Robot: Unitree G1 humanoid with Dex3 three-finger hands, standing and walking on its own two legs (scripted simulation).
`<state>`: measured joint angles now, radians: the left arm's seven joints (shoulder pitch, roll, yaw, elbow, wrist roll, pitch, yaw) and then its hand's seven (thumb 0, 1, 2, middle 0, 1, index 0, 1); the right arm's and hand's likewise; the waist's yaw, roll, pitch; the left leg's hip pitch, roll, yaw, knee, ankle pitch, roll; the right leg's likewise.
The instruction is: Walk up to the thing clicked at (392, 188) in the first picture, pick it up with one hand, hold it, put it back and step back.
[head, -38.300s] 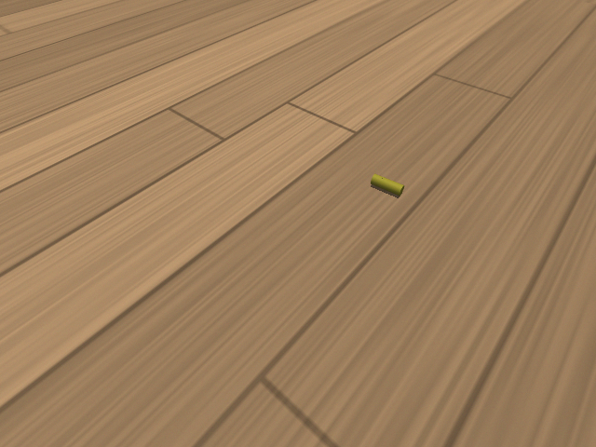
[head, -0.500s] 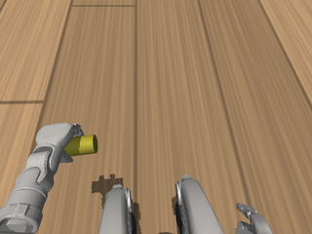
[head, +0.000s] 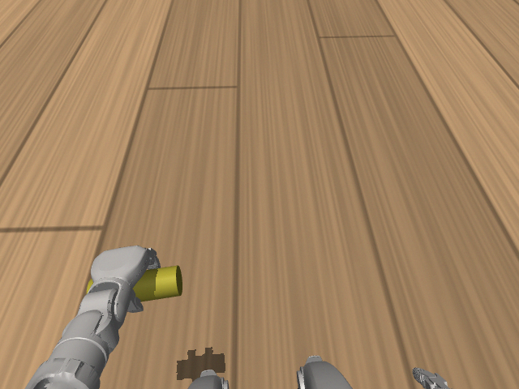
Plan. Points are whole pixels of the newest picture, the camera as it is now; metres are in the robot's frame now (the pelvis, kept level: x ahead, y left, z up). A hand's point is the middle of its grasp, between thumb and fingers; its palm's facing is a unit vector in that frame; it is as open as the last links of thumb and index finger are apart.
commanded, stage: lift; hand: left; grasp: from above
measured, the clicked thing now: (137, 286) +0.34 +0.22 -0.11
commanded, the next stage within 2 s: hold in 0.16 s
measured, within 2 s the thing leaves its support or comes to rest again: neither
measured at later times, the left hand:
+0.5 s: hand (116, 265) +0.35 +0.23 -0.03, palm faces -0.47 -0.04 -0.88, open 8.4 cm
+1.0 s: hand (114, 262) +0.34 +0.22 +0.00, palm faces -0.47 -0.04 -0.88, open 8.4 cm
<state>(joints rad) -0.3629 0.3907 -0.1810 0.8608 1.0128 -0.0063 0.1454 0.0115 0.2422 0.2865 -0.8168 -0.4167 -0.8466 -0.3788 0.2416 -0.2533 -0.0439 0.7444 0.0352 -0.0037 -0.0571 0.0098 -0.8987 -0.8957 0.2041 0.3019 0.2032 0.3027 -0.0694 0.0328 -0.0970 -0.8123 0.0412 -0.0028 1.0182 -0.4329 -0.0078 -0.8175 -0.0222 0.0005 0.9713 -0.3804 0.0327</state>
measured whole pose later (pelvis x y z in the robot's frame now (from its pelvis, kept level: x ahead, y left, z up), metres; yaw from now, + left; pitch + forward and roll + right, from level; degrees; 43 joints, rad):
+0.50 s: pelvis +0.04 +0.01 +0.04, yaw -1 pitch +8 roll -1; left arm -0.32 0.39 -0.21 0.80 1.01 -0.02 0.07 0.01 0.25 0.30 -0.81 -0.41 -0.84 -0.37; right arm 0.23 -0.24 -0.05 0.73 0.04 0.03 -0.04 0.01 -0.90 -0.89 0.20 0.30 0.20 0.30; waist -0.03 0.04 -0.07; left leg -0.51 0.03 0.03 0.74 -0.37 0.00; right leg -0.53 -0.03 0.02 0.70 -0.31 0.04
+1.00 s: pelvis +0.04 +0.00 +0.05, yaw -1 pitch +5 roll +0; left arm -0.27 0.40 -0.22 0.71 1.00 -0.01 0.01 0.01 0.24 0.33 -0.81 -0.39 -0.84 -0.36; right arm 0.22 -0.25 -0.05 0.69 0.05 0.08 -0.04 0.01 -0.90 -0.89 0.20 0.30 0.20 0.30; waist -0.02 0.04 -0.05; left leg -0.37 0.03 0.04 0.61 -0.32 -0.01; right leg -0.40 -0.03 0.02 0.59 -0.27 0.04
